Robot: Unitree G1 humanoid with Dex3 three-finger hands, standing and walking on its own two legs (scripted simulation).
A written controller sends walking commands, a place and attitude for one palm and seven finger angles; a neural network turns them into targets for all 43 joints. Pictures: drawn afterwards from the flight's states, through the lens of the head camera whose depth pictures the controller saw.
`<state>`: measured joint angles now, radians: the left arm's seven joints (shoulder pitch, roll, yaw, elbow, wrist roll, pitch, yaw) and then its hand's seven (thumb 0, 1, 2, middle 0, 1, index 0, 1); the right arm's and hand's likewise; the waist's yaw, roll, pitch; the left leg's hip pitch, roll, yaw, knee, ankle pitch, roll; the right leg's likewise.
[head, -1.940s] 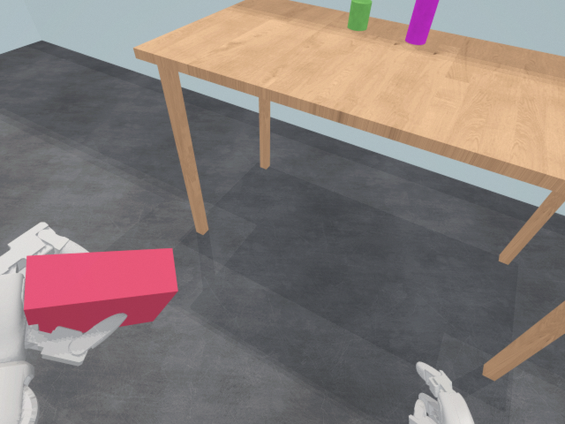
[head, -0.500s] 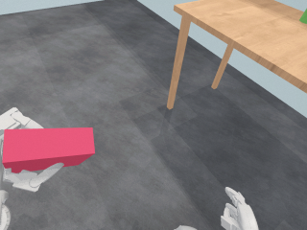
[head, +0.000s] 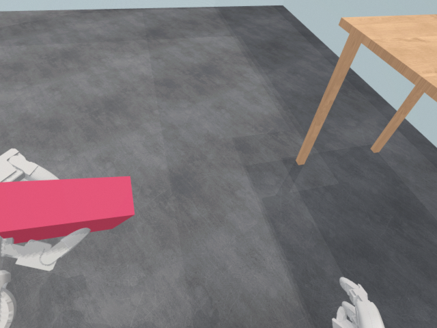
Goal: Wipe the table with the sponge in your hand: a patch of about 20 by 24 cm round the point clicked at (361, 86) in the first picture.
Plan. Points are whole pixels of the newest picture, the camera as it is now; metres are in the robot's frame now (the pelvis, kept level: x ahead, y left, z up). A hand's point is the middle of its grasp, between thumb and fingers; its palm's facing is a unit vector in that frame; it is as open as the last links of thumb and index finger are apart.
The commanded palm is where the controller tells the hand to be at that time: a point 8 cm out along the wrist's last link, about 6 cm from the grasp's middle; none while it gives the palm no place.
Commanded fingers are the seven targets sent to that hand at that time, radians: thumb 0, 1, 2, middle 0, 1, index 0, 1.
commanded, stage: walk around to get in front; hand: left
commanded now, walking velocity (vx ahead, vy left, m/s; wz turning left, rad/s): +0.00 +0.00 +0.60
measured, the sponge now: (87, 209) +0.23 +0.20 +0.16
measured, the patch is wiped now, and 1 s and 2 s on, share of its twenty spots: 0.00 0.00 0.00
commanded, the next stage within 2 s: none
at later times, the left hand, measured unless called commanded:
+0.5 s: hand out of the picture +0.05 +0.23 +0.18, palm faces +0.61 -0.67 -0.42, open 9.4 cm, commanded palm -0.01 +0.26 +0.19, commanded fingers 0.00 0.10 1.30 -1.20 -1.60 -1.20 -1.60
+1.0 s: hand out of the picture -0.06 +0.26 +0.19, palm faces +0.80 -0.43 -0.42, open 9.4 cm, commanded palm -0.11 +0.27 +0.19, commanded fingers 0.00 0.10 1.30 -1.20 -1.60 -1.20 -1.60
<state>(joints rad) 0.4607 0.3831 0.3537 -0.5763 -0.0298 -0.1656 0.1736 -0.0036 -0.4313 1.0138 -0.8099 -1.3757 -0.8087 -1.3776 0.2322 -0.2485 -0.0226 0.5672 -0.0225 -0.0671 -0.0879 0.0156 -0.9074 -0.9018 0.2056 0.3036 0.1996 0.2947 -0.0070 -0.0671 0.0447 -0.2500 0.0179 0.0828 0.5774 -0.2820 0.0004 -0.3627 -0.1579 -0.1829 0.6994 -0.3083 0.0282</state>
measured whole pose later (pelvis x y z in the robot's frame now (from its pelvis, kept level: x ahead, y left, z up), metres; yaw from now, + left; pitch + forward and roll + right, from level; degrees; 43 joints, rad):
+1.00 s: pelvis -0.09 -0.05 +0.01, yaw +33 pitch -2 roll -1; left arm 0.47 0.35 0.35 -0.48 -0.01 -0.19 0.14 0.00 -0.43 1.02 -0.81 -1.37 -0.81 -1.37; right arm 0.27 -0.11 0.06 0.65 -0.01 -0.13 -0.04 0.01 -0.90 -0.90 0.21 0.30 0.20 0.30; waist 0.03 0.04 0.01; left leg -0.20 0.06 -0.04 0.51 -0.28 -0.01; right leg -0.40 -0.07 -0.13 0.77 -0.39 0.08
